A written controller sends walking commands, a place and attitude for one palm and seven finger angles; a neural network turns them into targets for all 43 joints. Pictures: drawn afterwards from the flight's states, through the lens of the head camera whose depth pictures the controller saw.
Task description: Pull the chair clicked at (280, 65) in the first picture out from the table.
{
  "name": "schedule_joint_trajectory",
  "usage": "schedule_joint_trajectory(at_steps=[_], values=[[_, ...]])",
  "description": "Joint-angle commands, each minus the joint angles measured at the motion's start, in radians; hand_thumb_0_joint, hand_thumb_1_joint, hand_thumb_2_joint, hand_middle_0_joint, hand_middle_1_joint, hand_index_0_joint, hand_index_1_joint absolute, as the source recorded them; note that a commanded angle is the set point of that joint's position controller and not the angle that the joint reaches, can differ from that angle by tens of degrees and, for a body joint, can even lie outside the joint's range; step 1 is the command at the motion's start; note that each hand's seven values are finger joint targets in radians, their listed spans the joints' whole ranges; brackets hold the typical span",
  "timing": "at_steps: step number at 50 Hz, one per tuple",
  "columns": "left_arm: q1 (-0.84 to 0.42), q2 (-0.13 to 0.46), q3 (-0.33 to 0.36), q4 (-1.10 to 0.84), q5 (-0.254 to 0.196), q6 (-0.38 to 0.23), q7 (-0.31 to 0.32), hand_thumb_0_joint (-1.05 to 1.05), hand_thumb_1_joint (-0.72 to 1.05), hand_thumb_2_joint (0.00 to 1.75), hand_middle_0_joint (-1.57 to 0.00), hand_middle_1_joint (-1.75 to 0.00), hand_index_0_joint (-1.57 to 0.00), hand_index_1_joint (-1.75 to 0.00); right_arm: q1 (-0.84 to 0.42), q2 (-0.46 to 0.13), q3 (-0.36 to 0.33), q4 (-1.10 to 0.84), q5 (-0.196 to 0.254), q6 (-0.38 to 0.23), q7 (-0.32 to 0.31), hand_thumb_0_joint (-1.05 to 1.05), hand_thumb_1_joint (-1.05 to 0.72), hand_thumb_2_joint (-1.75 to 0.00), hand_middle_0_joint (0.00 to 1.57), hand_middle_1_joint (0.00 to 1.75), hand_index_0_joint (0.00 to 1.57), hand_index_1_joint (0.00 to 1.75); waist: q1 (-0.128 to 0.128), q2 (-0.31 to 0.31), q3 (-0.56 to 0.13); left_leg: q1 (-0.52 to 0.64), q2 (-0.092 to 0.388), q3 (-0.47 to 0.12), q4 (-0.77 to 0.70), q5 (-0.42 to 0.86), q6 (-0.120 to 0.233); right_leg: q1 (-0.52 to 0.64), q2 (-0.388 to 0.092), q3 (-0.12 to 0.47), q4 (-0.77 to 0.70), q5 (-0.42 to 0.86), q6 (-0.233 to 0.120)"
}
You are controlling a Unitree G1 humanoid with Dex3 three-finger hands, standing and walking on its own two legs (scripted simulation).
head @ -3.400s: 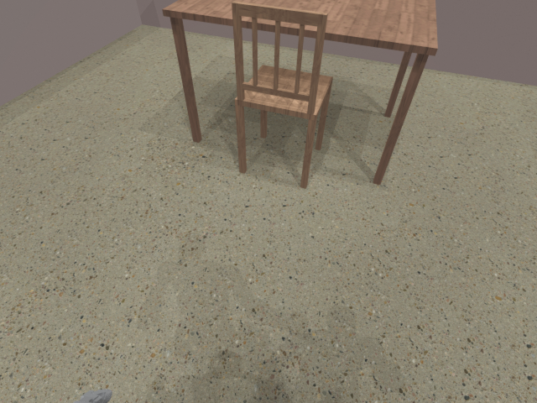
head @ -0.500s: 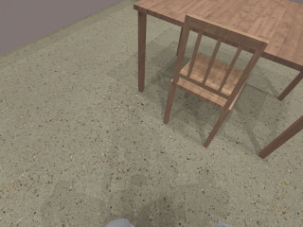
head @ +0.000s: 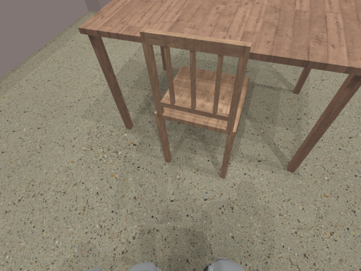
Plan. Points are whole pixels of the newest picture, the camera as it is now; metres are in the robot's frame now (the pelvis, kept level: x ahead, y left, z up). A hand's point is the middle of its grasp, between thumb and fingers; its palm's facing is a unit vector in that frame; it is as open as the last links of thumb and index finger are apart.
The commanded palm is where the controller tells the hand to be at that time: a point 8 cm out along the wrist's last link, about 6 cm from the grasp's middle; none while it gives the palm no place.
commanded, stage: turn to face it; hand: left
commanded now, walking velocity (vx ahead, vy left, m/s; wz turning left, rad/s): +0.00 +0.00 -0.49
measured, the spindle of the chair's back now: (193, 82) +0.75 +0.00 -0.07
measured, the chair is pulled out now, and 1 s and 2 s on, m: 0.00 0.00 0.00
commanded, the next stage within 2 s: take the last steps up to it in 0.52 s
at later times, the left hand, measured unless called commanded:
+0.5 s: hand out of the picture +0.12 +0.22 -0.16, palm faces -0.11 -0.98 -0.19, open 7.4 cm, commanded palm none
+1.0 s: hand (139, 246) +0.19 +0.13 -0.14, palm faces -0.27 -0.94 -0.19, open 7.2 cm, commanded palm none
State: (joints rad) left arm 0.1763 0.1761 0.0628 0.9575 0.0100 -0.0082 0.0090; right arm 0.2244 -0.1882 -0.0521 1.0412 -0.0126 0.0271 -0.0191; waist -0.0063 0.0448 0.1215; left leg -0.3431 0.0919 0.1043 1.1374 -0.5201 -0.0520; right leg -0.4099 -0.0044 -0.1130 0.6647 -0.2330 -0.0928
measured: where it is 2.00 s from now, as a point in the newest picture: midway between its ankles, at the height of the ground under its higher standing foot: (204, 255)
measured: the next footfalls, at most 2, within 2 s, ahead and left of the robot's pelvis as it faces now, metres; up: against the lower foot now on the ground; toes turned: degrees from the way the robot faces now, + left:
left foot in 0.46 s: +0.07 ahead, +0.14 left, +0.00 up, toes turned -10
right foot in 0.88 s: +0.01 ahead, -0.10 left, +0.00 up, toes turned -25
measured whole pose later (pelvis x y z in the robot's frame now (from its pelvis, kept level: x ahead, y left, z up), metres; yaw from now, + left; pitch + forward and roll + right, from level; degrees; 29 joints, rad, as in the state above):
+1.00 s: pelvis +0.06 -0.01 +0.02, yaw -18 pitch +0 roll -1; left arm 0.20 0.15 0.05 1.01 0.01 -0.05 0.01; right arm 0.38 -0.19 -0.04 1.13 -0.03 0.02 0.00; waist -0.03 0.03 0.01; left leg -0.36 0.09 0.08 0.98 -0.47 0.00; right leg -0.12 0.00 -0.11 0.48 -0.35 -0.03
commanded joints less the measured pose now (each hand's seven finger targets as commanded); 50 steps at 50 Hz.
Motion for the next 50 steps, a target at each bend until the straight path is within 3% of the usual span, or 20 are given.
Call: schedule_joint_trajectory(at_steps=[1, 9, 15, 20, 21, 23, 24, 26, 27, 29, 32, 37, 40, 42, 43, 44, 45, 46, 47, 50], values=[[0.045, 0.175, 0.042, -0.068, 0.0, 0.003, 0.02, 0.0, 0.9, 0.9, -0.2, -0.3, -0.2, -0.3, 0.022, -0.083, -0.019, -0.088, -0.006, -0.007, -0.003, 0.0, -0.9, -0.9, 0.2, 0.3, 0.2, 0.3, 0.011, -0.124, -0.209, -0.132, 0.033, -0.097, 0.08, 0.126, -0.006, 0.182, -0.253, 0.366, -0.376, 0.265, -0.084], [0.066, 0.192, 0.045, -0.061, 0.009, 0.016, 0.001, 0.0, 0.9, 0.9, -0.2, -0.3, -0.2, -0.3, -0.017, -0.094, -0.019, -0.118, -0.009, 0.01, -0.003, 0.0, -0.9, -0.9, 0.2, 0.3, 0.2, 0.3, 0.023, -0.129, -0.184, -0.149, -0.01, -0.102, -0.137, 0.154, -0.01, 0.205, -0.194, 0.41, -0.436, 0.003, -0.066], [0.074, 0.205, 0.051, -0.066, 0.017, 0.027, -0.002, 0.0, 0.9, 0.9, -0.2, -0.3, -0.2, -0.3, -0.043, -0.107, -0.015, -0.146, 0.001, 0.0, -0.008, 0.0, -0.9, -0.9, 0.2, 0.3, 0.2, 0.3, 0.042, -0.158, -0.168, -0.066, -0.042, -0.103, -0.343, 0.089, 0.012, 0.204, -0.199, 0.487, -0.445, -0.02, -0.091], [0.032, 0.21, 0.049, -0.07, 0.009, 0.039, 0.0, 0.0, 0.9, 0.9, -0.2, -0.3, -0.2, -0.3, 0.09, -0.1, -0.009, -0.112, 0.008, -0.017, -0.02, 0.0, -0.9, -0.9, 0.2, 0.3, 0.2, 0.3, -0.008, -0.153, -0.19, 0.17, -0.077, -0.088, -0.665, 0.206, 0.046, 0.125, -0.148, 0.474, -0.403, -0.026, -0.043], [0.015, 0.189, 0.043, -0.075, 0.004, 0.043, -0.002, 0.0, 0.9, 0.9, -0.2, -0.3, -0.2, -0.3, 0.125, -0.118, -0.01, -0.098, 0.008, -0.023, -0.025, 0.0, -0.9, -0.9, 0.2, 0.3, 0.2, 0.3, -0.025, -0.12, -0.179, 0.273, -0.045, -0.107, -0.764, 0.228, 0.063, 0.034, -0.104, 0.433, -0.369, -0.093, 0.0], [0.019, 0.122, 0.03, -0.098, -0.006, 0.045, -0.015, 0.0, 0.9, 0.9, -0.2, -0.3, -0.2, -0.3, 0.076, -0.237, -0.027, -0.143, -0.013, -0.022, -0.024, 0.0, -0.9, -0.9, 0.2, 0.3, 0.2, 0.3, -0.016, 0.252, -0.085, 0.246, 0.306, -0.505, -0.999, 0.082, 0.185, -0.207, 0.088, 0.177, 0.013, -0.236, 0.091], [0.001, 0.155, 0.039, -0.095, 0.005, 0.048, -0.016, 0.0, 0.9, 0.9, -0.2, -0.3, -0.2, -0.3, 0.005, -0.232, -0.02, -0.172, -0.012, -0.018, -0.026, 0.0, -0.9, -0.9, 0.2, 0.3, 0.2, 0.3, -0.002, 0.157, -0.041, 0.08, 0.359, -0.481, -1.006, 0.144, 0.233, -0.146, 0.035, 0.189, 0.19, -0.235, 0.102], [0.068, 0.164, 0.051, -0.049, 0.02, 0.061, -0.022, 0.0, 0.9, 0.9, -0.2, -0.3, -0.2, -0.3, -0.09, -0.156, 0.004, -0.176, -0.013, -0.025, -0.031, 0.0, -0.9, -0.9, 0.2, 0.3, 0.2, 0.3, 0.059, 0.096, -0.035, 0.017, 0.224, -0.291, -0.959, 0.301, 0.202, -0.081, 0.03, 0.187, 0.386, -0.16, 0.115], [0.095, 0.15, 0.048, -0.039, 0.018, 0.058, -0.025, 0.0, 0.9, 0.9, -0.2, -0.3, -0.2, -0.3, -0.086, -0.151, 0.005, -0.178, -0.012, -0.03, -0.032, 0.0, -0.9, -0.9, 0.2, 0.3, 0.2, 0.3, 0.063, 0.073, -0.063, 0.069, 0.184, -0.214, -0.919, 0.426, 0.192, -0.094, 0.028, 0.171, 0.439, -0.136, 0.122], [0.09, 0.125, 0.034, -0.033, 0.012, 0.051, -0.023, 0.0, 0.9, 0.9, -0.2, -0.3, -0.2, -0.3, -0.026, -0.15, 0.005, -0.154, -0.011, -0.037, -0.033, 0.0, -0.9, -0.9, 0.2, 0.3, 0.2, 0.3, 0.039, 0.073, -0.114, 0.223, 0.143, -0.129, -0.845, 0.67, 0.185, -0.137, 0.02, 0.139, 0.423, -0.129, 0.137], [0.03, 0.094, 0.014, -0.04, 0.006, 0.044, -0.019, 0.0, 0.9, 0.9, -0.2, -0.3, -0.2, -0.3, 0.084, -0.144, 0.004, -0.102, -0.013, -0.045, -0.035, 0.0, -0.9, -0.9, 0.2, 0.3, 0.2, 0.3, -0.009, 0.095, -0.137, 0.354, 0.169, -0.13, -0.793, 0.899, 0.201, -0.132, -0.002, 0.105, 0.285, -0.166, 0.145], [-0.073, 0.074, -0.005, -0.052, 0.009, 0.03, -0.033, 0.0, 0.9, 0.9, -0.2, -0.3, -0.2, -0.3, 0.194, -0.172, -0.017, -0.039, -0.023, -0.048, -0.022, 0.0, -0.9, -0.9, 0.2, 0.3, 0.2, 0.3, -0.075, 0.132, -0.11, 0.371, 0.226, -0.184, -0.824, 0.639, 0.231, -0.061, -0.014, 0.044, 0.092, -0.253, 0.115], [-0.051, 0.069, -0.006, -0.033, 0.009, 0.018, -0.038, 0.0, 0.9, 0.9, -0.2, -0.3, -0.2, -0.3, 0.18, -0.164, -0.018, -0.021, -0.024, -0.051, -0.015, 0.0, -0.9, -0.9, 0.2, 0.3, 0.2, 0.3, -0.055, 0.14, -0.08, 0.276, 0.214, -0.195, -0.831, 0.458, 0.216, 0.045, -0.006, 0.024, -0.033, -0.232, 0.092], [0.042, 0.063, 0.0, 0.012, 0.009, 0.003, -0.037, 0.0, 0.9, 0.9, -0.2, -0.3, -0.2, -0.3, 0.154, -0.15, -0.016, -0.014, -0.018, -0.052, -0.013, 0.0, -0.9, -0.9, 0.2, 0.3, 0.2, 0.3, -0.001, 0.097, -0.111, 0.196, 0.167, -0.14, -0.744, 0.364, 0.163, 0.231, 0.006, -0.002, -0.237, -0.063, 0.08], [0.107, 0.093, 0.007, 0.041, 0.009, -0.009, -0.029, 0.0, 0.9, 0.9, -0.2, -0.3, -0.2, -0.3, 0.15, -0.122, -0.009, -0.009, -0.008, -0.057, -0.007, 0.0, -0.9, -0.9, 0.2, 0.3, 0.2, 0.3, 0.03, 0.019, -0.147, 0.087, 0.125, -0.089, -0.64, 0.323, 0.122, 0.408, -0.048, 0.062, -0.301, 0.002, 0.053], [0.212, 0.173, 0.022, 0.078, 0.015, -0.021, -0.016, 0.0, 0.9, 0.9, -0.2, -0.3, -0.2, -0.3, 0.127, -0.061, 0.006, -0.029, 0.005, -0.066, 0.0, 0.0, -0.9, -0.9, 0.2, 0.3, 0.2, 0.3, 0.077, -0.192, -0.181, -0.126, 0.034, 0.035, -0.428, 0.164, 0.075, 0.605, -0.238, 0.284, -0.361, -0.011, -0.011], [0.297, 0.246, 0.034, 0.097, 0.006, -0.022, -0.006, 0.0, 0.9, 0.9, -0.2, -0.3, -0.2, -0.3, 0.034, -0.051, 0.013, -0.08, -0.003, -0.062, 0.005, 0.0, -0.9, -0.9, 0.2, 0.3, 0.2, 0.3, 0.117, -0.322, -0.128, -0.313, -0.031, 0.036, -0.217, -0.114, 0.051, 0.606, -0.402, 0.514, -0.435, 0.042, -0.105], [0.309, 0.229, 0.029, 0.103, 0.003, -0.02, 0.002, 0.0, 0.9, 0.9, -0.2, -0.3, -0.2, -0.3, -0.004, -0.08, 0.003, -0.09, -0.012, -0.059, 0.007, 0.0, -0.9, -0.9, 0.2, 0.3, 0.2, 0.3, 0.119, -0.205, -0.09, -0.359, -0.01, -0.052, -0.107, -0.093, 0.059, 0.541, -0.417, 0.499, -0.451, 0.011, -0.151], [0.258, 0.198, 0.028, 0.099, 0.006, -0.027, 0.006, 0.0, 0.9, 0.9, -0.2, -0.3, -0.2, -0.3, -0.006, -0.07, -0.004, -0.075, -0.013, -0.058, 0.012, 0.0, -0.9, -0.9, 0.2, 0.3, 0.2, 0.3, 0.096, -0.251, -0.037, -0.367, 0.019, -0.076, -0.068, -0.013, 0.066, 0.472, -0.369, 0.447, -0.465, -0.029, -0.131], [0.157, 0.11, 0.003, 0.076, 0.01, -0.039, 0.01, 0.0, 0.9, 0.9, -0.2, -0.3, -0.2, -0.3, 0.035, -0.051, -0.014, -0.034, -0.015, -0.05, 0.024, 0.0, -0.9, -0.9, 0.2, 0.3, 0.2, 0.3, 0.02, -0.156, 0.061, -0.31, 0.045, -0.062, -0.057, 0.13, 0.048, 0.305, -0.307, 0.286, -0.49, 0.024, -0.099]])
